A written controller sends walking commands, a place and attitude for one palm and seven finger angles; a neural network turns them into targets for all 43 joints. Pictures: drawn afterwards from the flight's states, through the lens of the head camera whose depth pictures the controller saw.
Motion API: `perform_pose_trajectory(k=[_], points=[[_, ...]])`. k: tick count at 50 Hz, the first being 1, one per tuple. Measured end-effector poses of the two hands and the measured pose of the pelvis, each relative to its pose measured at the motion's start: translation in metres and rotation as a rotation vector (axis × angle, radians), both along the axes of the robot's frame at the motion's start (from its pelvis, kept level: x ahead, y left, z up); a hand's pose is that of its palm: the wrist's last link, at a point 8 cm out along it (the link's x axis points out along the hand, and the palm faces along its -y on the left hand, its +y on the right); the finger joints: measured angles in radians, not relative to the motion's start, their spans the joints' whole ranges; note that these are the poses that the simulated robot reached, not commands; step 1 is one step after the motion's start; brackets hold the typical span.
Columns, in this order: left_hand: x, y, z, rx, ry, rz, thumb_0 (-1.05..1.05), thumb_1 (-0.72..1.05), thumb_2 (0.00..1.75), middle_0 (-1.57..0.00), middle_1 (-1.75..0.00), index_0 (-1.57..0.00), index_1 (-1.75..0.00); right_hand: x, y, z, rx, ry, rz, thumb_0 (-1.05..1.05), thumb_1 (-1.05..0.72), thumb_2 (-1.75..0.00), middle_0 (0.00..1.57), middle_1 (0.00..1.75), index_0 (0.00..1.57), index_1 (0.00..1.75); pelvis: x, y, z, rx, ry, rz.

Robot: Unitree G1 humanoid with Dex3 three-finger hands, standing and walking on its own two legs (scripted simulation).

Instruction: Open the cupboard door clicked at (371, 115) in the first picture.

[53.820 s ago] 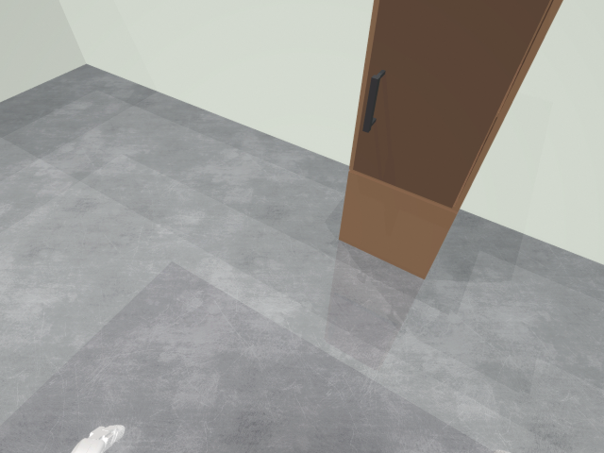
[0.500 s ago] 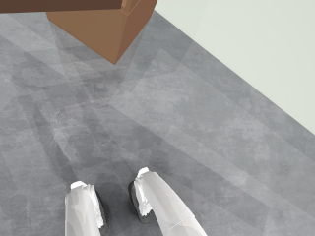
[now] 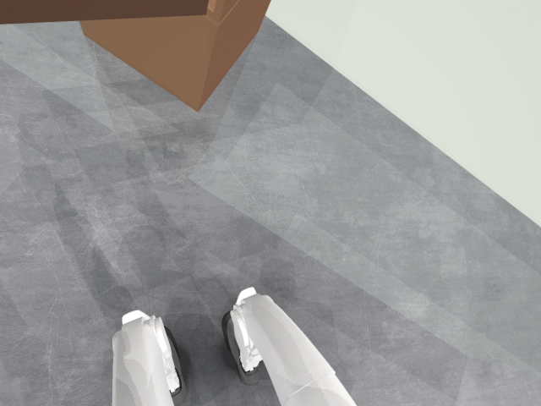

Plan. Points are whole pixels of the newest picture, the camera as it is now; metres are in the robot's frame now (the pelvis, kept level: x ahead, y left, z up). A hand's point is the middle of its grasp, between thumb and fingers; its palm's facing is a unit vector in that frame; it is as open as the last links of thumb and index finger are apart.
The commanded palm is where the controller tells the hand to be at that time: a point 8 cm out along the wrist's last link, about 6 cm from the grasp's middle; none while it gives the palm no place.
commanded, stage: move the hooked fingers beside the handle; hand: left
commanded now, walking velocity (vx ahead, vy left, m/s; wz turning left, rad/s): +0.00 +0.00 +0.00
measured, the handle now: out of the picture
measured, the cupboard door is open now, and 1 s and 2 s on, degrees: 48 48 48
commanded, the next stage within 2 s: slide the fingers in behind the handle in 0.88 s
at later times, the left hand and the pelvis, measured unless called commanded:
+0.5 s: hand out of the picture +0.65 +0.27 +0.08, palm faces +0.15 -0.99 +0.01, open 14.0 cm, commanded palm +0.66 +0.24 +0.07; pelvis +0.00 +0.00 +0.00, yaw +0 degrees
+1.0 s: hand out of the picture +0.64 +0.27 +0.08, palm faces +0.16 -0.99 -0.01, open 14.0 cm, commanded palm +0.66 +0.24 +0.07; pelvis +0.00 +0.00 +0.00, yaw +0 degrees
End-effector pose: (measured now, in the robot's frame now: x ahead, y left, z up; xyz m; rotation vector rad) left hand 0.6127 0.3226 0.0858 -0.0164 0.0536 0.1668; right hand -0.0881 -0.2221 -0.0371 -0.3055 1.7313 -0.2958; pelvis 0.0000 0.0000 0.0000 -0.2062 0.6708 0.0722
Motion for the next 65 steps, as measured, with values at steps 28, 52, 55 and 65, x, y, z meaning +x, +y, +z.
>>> perform_pose_trajectory(k=[28,52,55,65], points=[[0.005,-0.005,-0.001,0.01,0.017,-0.014,-0.01,-0.5,0.3,-0.3,-1.2,-0.3,-1.2,-0.004,0.006,0.0,0.005,0.006,-0.014,-0.01,-0.91,-0.9,0.2,0.29,0.21,0.3,0.0,0.001,0.0,-0.002,0.006,-0.003],[0.001,-0.001,-0.002,0.023,0.009,-0.017,-0.01,-0.5,0.3,-0.3,-1.2,-0.3,-1.2,0.004,-0.003,0.001,0.001,0.013,0.003,-0.01,-0.91,-0.9,0.2,0.29,0.21,0.3,0.002,-0.002,0.001,0.003,0.007,0.001],[0.002,-0.005,-0.001,0.014,0.011,-0.024,-0.01,-0.5,0.3,-0.3,-1.2,-0.3,-1.2,0.006,-0.005,0.001,-0.002,0.007,0.012,-0.01,-0.91,-0.9,0.2,0.29,0.21,0.3,0.002,-0.003,0.002,0.003,0.006,0.004],[0.009,-0.025,-0.007,0.008,0.015,-0.026,-0.01,-0.5,0.3,-0.3,-1.2,-0.3,-1.2,0.006,-0.007,-0.001,-0.004,-0.009,0.012,-0.01,-0.91,-0.9,0.2,0.29,0.21,0.3,0.003,-0.004,0.0,0.005,0.007,-0.002]])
